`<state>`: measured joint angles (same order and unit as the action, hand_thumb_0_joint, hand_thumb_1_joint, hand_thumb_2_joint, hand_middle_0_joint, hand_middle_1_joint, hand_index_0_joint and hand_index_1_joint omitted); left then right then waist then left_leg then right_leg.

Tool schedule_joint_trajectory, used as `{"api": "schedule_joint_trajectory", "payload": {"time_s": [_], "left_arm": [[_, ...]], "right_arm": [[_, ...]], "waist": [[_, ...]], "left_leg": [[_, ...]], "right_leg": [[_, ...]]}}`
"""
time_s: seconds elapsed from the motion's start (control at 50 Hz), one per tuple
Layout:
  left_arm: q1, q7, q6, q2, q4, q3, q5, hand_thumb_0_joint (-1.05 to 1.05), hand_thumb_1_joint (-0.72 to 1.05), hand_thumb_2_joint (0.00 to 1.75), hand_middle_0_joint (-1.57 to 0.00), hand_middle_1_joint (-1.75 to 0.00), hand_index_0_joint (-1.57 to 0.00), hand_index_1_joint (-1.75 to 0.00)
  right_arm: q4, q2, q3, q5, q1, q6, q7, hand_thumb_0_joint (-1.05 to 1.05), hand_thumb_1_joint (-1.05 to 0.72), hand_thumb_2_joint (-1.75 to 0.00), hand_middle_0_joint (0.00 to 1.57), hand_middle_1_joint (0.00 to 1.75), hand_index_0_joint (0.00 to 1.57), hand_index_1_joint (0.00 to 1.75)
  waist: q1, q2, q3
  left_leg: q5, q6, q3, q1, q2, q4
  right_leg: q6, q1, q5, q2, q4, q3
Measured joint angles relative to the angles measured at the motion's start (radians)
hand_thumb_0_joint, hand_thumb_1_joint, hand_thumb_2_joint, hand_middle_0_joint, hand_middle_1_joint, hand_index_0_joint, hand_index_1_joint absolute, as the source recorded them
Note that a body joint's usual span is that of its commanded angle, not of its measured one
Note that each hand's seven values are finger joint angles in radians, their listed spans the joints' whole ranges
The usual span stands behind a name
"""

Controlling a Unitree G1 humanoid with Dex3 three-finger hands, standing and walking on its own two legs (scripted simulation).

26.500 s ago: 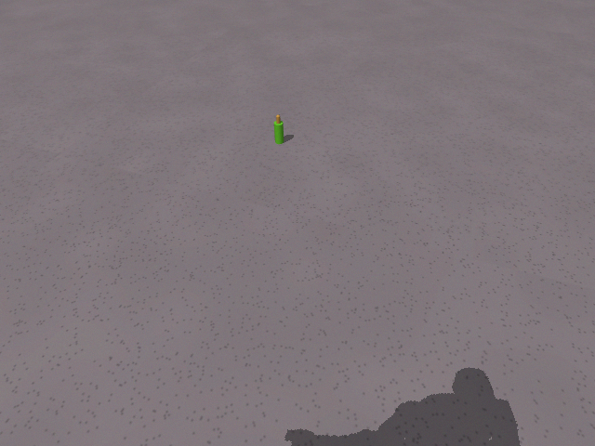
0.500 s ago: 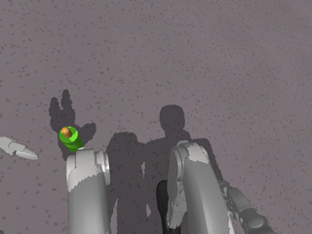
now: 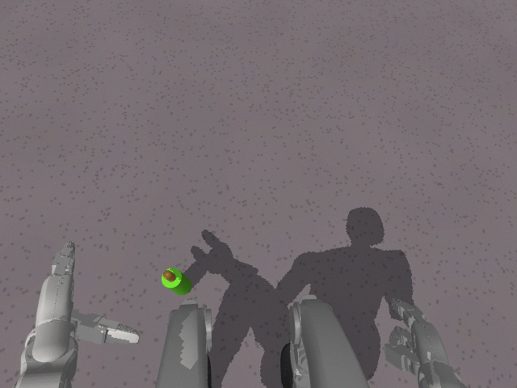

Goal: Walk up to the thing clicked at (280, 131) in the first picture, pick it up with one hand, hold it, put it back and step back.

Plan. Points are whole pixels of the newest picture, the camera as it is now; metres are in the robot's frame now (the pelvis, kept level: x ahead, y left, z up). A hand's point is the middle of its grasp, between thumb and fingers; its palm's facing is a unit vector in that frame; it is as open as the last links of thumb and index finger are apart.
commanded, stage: home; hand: left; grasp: from the side
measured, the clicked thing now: (175, 280) +0.37 +0.20 -0.47
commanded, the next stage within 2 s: none
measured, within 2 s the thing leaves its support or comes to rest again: neither
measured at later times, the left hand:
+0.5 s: hand (51, 326) +0.23 +0.21 +0.09, palm faces +0.14 -0.94 -0.31, open 17.5 cm
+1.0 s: hand (63, 338) +0.22 +0.19 +0.11, palm faces +0.15 -0.95 -0.28, open 17.6 cm
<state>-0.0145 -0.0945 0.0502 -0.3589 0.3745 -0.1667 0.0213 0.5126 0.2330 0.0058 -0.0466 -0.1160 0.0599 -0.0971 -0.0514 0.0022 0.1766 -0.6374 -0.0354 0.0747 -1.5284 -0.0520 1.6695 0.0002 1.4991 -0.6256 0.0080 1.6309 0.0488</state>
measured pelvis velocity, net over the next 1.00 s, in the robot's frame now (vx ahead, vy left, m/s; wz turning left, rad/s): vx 0.05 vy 0.00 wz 0.05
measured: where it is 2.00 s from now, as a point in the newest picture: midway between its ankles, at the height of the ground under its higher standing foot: outside the picture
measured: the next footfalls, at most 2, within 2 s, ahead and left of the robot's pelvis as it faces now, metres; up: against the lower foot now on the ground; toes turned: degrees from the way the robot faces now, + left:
none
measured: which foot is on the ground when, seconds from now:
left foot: down 0.00-1.00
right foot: down 0.00-1.00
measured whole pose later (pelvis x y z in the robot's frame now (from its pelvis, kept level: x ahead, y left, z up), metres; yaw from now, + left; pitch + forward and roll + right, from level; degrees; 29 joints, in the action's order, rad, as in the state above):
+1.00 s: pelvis +0.05 +0.00 +0.16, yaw +3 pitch +8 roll -2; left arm -0.46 -0.14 0.28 -0.21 -0.01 0.01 -0.01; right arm 0.49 0.21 -0.04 -0.01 -0.28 -0.12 -0.19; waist -0.03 -0.03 0.12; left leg -0.47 -0.03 0.05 -0.63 -0.05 0.96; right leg 0.01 0.59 -0.46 0.01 0.91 0.06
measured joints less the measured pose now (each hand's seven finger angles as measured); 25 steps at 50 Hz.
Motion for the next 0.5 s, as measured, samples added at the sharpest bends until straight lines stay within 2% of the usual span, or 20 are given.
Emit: {"api": "schedule_joint_trajectory", "payload": {"time_s": [0.22, 0.4, 0.5], "left_arm": [[-0.167, -0.054, 0.135, 0.089, -0.102, 0.088, -0.026, -0.01, -0.48, 0.09, -0.07, -0.06, -0.06, -0.07], [-0.356, -0.083, 0.231, 0.120, -0.301, 0.155, -0.041, -0.01, -0.52, 0.07, -0.06, -0.06, -0.06, -0.06], [-0.439, -0.081, 0.248, 0.131, -0.400, 0.181, -0.040, -0.01, -0.55, 0.05, -0.06, -0.05, -0.05, -0.06]], "right_arm": [[-0.010, -0.006, -0.008, 0.000, -0.078, -0.066, -0.043, 0.01, -0.90, -0.90, 0.20, 0.30, 0.20, 0.30], [-0.033, -0.031, -0.030, 0.006, -0.163, -0.098, -0.084, 0.01, -0.90, -0.90, 0.20, 0.30, 0.20, 0.30], [-0.043, -0.040, -0.039, 0.013, -0.183, -0.121, -0.096, 0.01, -0.90, -0.90, 0.20, 0.30, 0.20, 0.30]], "waist": [[-0.002, -0.007, 0.004], [0.002, -0.027, -0.006], [0.009, -0.047, -0.004]], "left_leg": [[0.060, 0.007, -0.013, 0.409, -0.001, -0.327], [0.111, 0.023, -0.030, 0.699, 0.003, -0.550], [0.125, 0.030, -0.040, 0.796, 0.007, -0.618]], "right_leg": [[0.008, -0.419, 0.063, 0.001, -0.340, 0.006], [0.023, -0.718, 0.126, 0.005, -0.583, 0.001], [0.030, -0.816, 0.145, 0.009, -0.657, -0.006]]}}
